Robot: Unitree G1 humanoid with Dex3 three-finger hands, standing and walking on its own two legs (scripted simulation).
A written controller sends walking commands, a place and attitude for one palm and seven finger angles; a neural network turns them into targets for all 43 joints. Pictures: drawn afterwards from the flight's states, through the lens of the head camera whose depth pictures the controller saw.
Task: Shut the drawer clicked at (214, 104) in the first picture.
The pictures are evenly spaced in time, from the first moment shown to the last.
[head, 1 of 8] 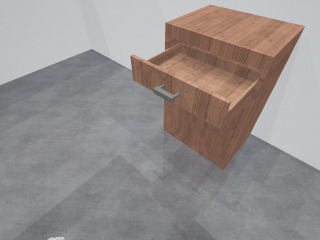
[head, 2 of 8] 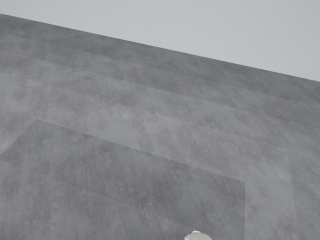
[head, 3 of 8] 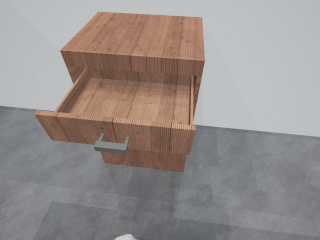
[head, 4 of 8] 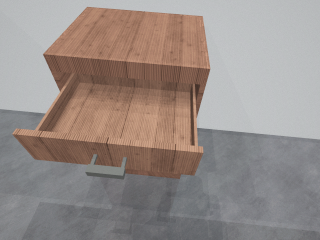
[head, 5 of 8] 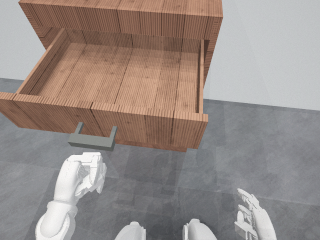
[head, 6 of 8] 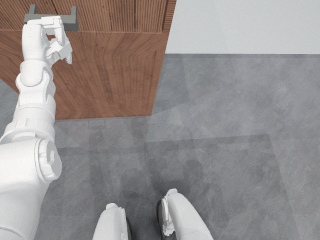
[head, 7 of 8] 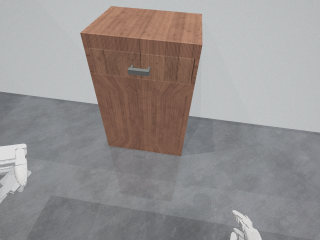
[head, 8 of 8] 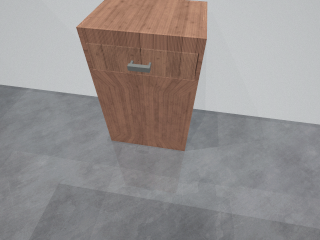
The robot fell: no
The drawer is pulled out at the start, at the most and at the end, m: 0.29 0.29 0.00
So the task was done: yes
